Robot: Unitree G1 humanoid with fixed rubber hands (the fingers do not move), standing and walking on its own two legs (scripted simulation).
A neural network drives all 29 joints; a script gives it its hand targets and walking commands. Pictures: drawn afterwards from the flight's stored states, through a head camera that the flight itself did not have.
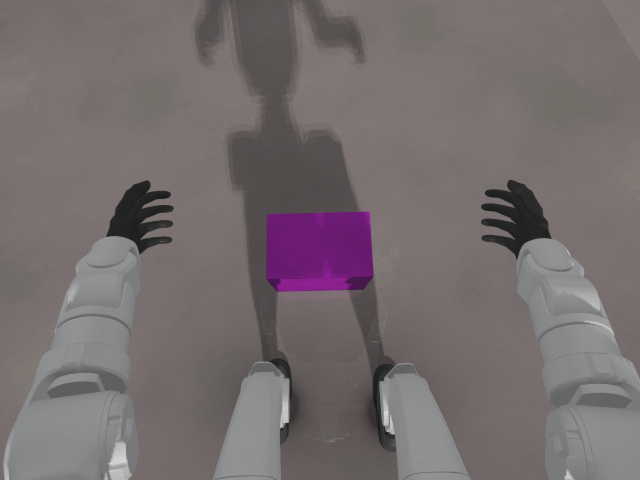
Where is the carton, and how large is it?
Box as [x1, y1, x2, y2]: [266, 212, 373, 291]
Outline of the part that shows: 369,212 267,214 267,280 277,291 363,289 373,276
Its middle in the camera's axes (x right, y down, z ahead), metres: -0.01 +0.03 +0.99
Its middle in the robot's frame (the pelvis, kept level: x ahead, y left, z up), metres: +0.49 +0.02 -0.58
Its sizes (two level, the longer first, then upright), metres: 0.240 0.153 0.216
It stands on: the floor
